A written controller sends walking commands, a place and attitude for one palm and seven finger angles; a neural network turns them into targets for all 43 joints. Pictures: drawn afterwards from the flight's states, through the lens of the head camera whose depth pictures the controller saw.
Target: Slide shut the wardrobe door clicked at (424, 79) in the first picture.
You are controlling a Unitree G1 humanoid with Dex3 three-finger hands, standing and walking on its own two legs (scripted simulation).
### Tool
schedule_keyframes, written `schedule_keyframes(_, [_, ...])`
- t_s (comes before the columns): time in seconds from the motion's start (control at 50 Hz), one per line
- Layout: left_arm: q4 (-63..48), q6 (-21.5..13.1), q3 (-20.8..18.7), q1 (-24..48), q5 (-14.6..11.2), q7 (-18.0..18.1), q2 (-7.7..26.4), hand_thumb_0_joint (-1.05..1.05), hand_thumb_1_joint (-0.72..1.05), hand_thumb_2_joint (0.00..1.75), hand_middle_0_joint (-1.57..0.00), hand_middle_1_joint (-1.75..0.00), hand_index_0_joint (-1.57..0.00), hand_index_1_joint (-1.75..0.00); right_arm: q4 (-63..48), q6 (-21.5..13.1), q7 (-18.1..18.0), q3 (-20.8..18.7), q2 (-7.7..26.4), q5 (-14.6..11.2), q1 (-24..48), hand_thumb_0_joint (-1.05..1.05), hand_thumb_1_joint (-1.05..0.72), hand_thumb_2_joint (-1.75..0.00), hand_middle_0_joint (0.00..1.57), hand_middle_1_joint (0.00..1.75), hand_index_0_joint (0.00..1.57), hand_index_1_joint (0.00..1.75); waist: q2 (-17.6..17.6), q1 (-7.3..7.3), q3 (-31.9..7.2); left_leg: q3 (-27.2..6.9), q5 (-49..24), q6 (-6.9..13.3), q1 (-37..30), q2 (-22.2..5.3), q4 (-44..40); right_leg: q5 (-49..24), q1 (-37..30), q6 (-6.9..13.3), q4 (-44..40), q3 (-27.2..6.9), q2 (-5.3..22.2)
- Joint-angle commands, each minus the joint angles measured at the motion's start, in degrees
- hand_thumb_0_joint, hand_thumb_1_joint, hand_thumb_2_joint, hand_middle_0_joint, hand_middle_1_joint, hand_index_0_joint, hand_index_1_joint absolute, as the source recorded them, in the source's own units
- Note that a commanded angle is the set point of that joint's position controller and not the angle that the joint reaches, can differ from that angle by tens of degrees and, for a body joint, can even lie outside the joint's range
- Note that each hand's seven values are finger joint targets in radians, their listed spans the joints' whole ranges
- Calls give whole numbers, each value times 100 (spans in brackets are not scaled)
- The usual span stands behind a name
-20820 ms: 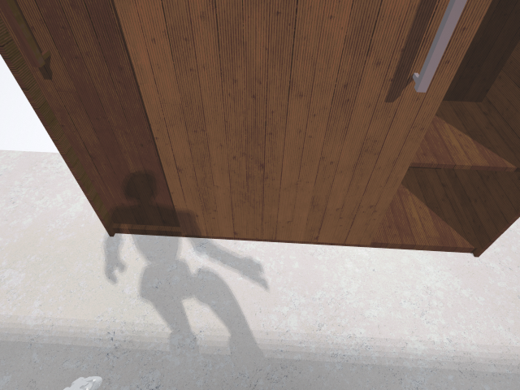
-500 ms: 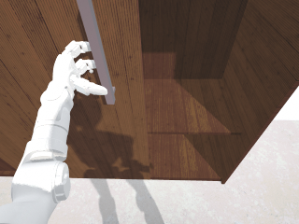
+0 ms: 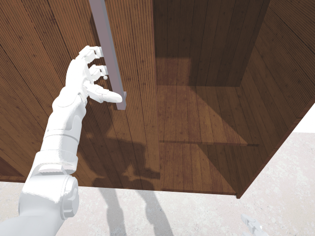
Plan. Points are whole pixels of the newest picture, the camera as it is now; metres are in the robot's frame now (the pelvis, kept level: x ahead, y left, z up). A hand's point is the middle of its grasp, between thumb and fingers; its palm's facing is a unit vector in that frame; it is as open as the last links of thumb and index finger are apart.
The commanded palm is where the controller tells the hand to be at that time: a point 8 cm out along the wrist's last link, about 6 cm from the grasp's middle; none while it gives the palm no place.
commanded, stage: slide the fingers in behind the handle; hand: left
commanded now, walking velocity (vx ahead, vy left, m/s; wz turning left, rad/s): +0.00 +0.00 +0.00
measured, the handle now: (113, 59) +0.49 +0.13 +0.22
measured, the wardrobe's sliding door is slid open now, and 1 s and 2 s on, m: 0.48 0.48 0.48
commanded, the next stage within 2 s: grip the handle and tug to test in 1.02 s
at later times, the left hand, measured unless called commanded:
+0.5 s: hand (117, 77) +0.44 +0.11 +0.20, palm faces -0.04 -1.00 -0.02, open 14.0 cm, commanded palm +0.41 +0.16 +0.20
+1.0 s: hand (117, 77) +0.44 +0.11 +0.21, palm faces -0.03 -1.00 -0.01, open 14.0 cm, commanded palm +0.42 +0.17 +0.20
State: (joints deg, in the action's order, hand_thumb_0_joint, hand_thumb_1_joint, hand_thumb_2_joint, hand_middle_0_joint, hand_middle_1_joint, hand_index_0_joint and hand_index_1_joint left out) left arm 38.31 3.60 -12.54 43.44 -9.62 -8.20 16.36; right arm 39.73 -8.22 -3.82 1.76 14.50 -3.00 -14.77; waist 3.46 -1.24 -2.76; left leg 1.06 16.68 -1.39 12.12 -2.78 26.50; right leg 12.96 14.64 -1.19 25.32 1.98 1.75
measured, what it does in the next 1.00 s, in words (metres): stands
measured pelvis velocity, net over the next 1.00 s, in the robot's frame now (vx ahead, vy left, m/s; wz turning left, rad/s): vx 0.00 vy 0.00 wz -0.01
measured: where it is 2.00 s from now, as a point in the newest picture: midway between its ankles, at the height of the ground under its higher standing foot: outside the picture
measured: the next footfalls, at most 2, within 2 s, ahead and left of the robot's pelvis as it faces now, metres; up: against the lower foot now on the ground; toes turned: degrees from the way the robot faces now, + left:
none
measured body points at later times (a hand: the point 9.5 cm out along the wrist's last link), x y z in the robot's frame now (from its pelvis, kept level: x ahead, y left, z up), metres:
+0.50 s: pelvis +0.00 +0.00 +0.00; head +0.00 -0.02 +0.45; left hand +0.43 +0.17 +0.21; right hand +0.11 -0.24 -0.12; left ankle -0.03 +0.13 -0.74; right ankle +0.00 -0.13 -0.74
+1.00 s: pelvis +0.00 +0.00 +0.00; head +0.00 -0.02 +0.45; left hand +0.43 +0.17 +0.21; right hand +0.12 -0.24 -0.11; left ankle -0.03 +0.13 -0.74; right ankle +0.00 -0.13 -0.74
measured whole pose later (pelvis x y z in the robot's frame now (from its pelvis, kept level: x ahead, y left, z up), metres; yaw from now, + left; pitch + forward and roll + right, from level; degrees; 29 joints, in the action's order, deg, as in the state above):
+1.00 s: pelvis +0.00 +0.00 +0.00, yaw +0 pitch +2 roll +0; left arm 36.8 5.2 -10.4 43.9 -8.7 -3.8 12.7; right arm 40.6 -6.8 -3.6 1.7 13.6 -2.6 -15.1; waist 3.2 -1.5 -2.6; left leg 1.5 16.3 -1.3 11.2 -2.7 25.6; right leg 12.5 14.0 -1.3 24.6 1.5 1.7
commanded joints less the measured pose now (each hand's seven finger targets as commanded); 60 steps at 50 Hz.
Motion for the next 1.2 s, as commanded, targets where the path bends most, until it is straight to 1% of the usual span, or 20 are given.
schedule_keyframes(0.0, [-1612, -413, -265, 2826, -90, 70, 1057, 0, -50, 30, -30, -120, -30, -120, -702, -248, 7, -258, 641, -3, 205, 0, -90, -90, 20, 30, 20, 30, -333, -63, -1887, 69, -2043, 244, -585, 288, -141, -2143, -889, 203, -56, 116, -233])
schedule_keyframes(0.04, [-1547, -342, -27, 2877, -89, 85, 764, 0, -50, 30, -30, -120, -30, -120, -675, -237, 11, -246, 607, -23, 235, 0, -90, -90, 20, 30, 20, 30, -391, -120, -1717, 96, -1992, 242, -556, 284, -152, -2099, -782, 191, -74, 143, -238])
schedule_keyframes(0.12, [-1355, -250, -153, 2946, -40, 225, 909, 0, -50, 30, -30, -120, -30, -120, -617, -189, -14, -236, 629, -17, 229, 0, -90, -90, 20, 30, 20, 30, -479, -117, -1457, 93, -1712, 255, -381, 280, -216, -1788, -672, 177, -139, 124, -233])
schedule_keyframes(0.18, [-1684, -344, -185, 3012, 36, 330, 940, 0, -50, 30, -30, -120, -30, -120, -655, -204, 9, -251, 603, 21, 219, 0, -90, -90, 20, 30, 20, 30, -177, -49, -1818, 76, -1950, 238, -559, 287, -205, -1945, -863, 210, -92, 111, -225])
schedule_keyframes(0.22, [-1750, -364, -137, 2922, 2, 336, 792, 0, -50, 30, -30, -120, -30, -120, -663, -230, 21, -256, 574, 33, 227, 0, -90, -90, 20, 30, 20, 30, -343, -50, -1973, 85, -2148, 240, -661, 274, -171, -2172, -941, 203, -52, 127, -237])
schedule_keyframes(0.26, [-1442, -319, -220, 2668, -13, 349, 840, 0, -50, 30, -30, -120, -30, -120, -603, -191, 17, -261, 614, 48, 170, 0, -90, -90, 20, 30, 20, 30, -661, -18, -1752, 77, -2094, 240, -483, 263, -216, -2125, -973, 194, -85, 162, -241])
schedule_keyframes(0.32, [-1518, -233, -30, 2718, 23, 353, 623, 0, -50, 30, -30, -120, -30, -120, -628, -176, 32, -257, 576, 6, 223, 0, -90, -90, 20, 30, 20, 30, -410, -54, -1638, 138, -1984, 237, -507, 267, -226, -2057, -817, 185, -116, 138, -243])
schedule_keyframes(0.36, [-1386, -187, -142, 2741, 59, 417, 789, 0, -50, 30, -30, -120, -30, -120, -587, -135, 17, -263, 613, 27, 183, 0, -90, -90, 20, 30, 20, 30, -545, -37, -1532, 114, -1894, 239, -393, 271, -258, -1914, -860, 195, -150, 151, -237])
schedule_keyframes(0.4, [-1725, -220, -70, 2865, 71, 437, 698, 0, -50, 30, -30, -120, -30, -120, -658, -150, 24, -259, 565, 25, 233, 0, -90, -90, 20, 30, 20, 30, -260, -32, -1734, 114, -1966, 224, -554, 273, -258, -1948, -865, 203, -138, 125, -244])
schedule_keyframes(0.44, [-1866, -240, 133, 2944, 32, 441, 418, 0, -50, 30, -30, -120, -30, -120, -656, -187, 35, -274, 534, 23, 241, 0, -90, -90, 20, 30, 20, 30, -367, -86, -1829, 111, -2117, 234, -694, 257, -212, -2102, -839, 202, -111, 135, -264])
schedule_keyframes(0.5, [-1875, -233, -74, 2735, 35, 483, 631, 0, -50, 30, -30, -120, -30, -120, -657, -170, 42, -272, 555, 37, 248, 0, -90, -90, 20, 30, 20, 30, -470, -7, -1864, 103, -2152, 225, -641, 268, -235, -2158, -968, 204, -99, 139, -269])
schedule_keyframes(0.54, [-1786, -158, 192, 2817, 59, 495, 315, 0, -50, 30, -30, -120, -30, -120, -633, -172, 46, -262, 515, 19, 284, 0, -90, -90, 20, 30, 20, 30, -379, -78, -1637, 142, -2085, 231, -616, 273, -216, -2120, -793, 191, -127, 139, -264])
schedule_keyframes(0.58, [-1644, -114, -164, 2697, 77, 570, 709, 0, -50, 30, -30, -120, -30, -120, -620, -129, 39, -269, 569, 33, 253, 0, -90, -90, 20, 30, 20, 30, -575, 0, -1581, 122, -1954, 236, -483, 275, -266, -1988, -875, 192, -163, 142, -265])
schedule_keyframes(0.62, [-1687, -91, 96, 2810, 104, 534, 456, 0, -50, 30, -30, -120, -30, -120, -665, -123, 30, -247, 528, 25, 308, 0, -90, -90, 20, 30, 20, 30, -518, -64, -1564, 142, -1878, 247, -505, 288, -276, -1939, -826, 183, -180, 127, -250])
schedule_keyframes(0.7, [-1666, -140, -76, 2972, 64, 532, 682, 0, -50, 30, -30, -120, -30, -120, -647, -113, 1, -251, 553, 28, 292, 0, -90, -90, 20, 30, 20, 30, -396, -57, -1662, 114, -1831, 241, -557, 289, -252, -1857, -822, 194, -185, 100, -250])
schedule_keyframes(0.8, [-1629, -246, -116, 2931, 54, 497, 696, 0, -50, 30, -30, -120, -30, -120, -652, -144, 6, -246, 542, 47, 263, 0, -90, -90, 20, 30, 20, 30, -387, -42, -1827, 126, -1947, 243, -597, 301, -218, -2019, -913, 194, -146, 96, -246])
schedule_keyframes(0.88, [-1515, -229, 62, 2857, 33, 466, 498, 0, -50, 30, -30, -120, -30, -120, -653, -133, 16, -253, 549, 13, 271, 0, -90, -90, 20, 30, 20, 30, -514, -85, -1606, 121, -1856, 247, -529, 280, -246, -1926, -801, 186, -184, 118, -261])
schedule_keyframes(0.92, [-1400, -182, -139, 2872, 32, 467, 758, 0, -50, 30, -30, -120, -30, -120, -623, -114, -3, -257, 586, 17, 239, 0, -90, -90, 20, 30, 20, 30, -625, -75, -1597, 133, -1738, 253, -431, 286, -262, -1856, -823, 167, -197, 99, -251])
schedule_keyframes(1.1, [-1521, -328, -53, 3041, 18, 410, 689, 0, -50, 30, -30, -120, -30, -120, -619, -167, 0, -273, 573, 29, 181, 0, -90, -90, 20, 30, 20, 30, -401, -115, -1728, 113, -1843, 253, -582, 284, -219, -1910, -791, 185, -189, 92, -270])
schedule_keyframes(1.18, [-1642, -312, 62, 3036, 46, 403, 588, 0, -31, 38, -32, -123, -32, -123, -636, -180, 16, -277, 571, 26, 166, 0, -90, -90, 20, 30, 20, 30, -292, -110, -1757, 91, -2026, 230, -613, 285, -227, -2035, -831, 206, -162, 121, -277])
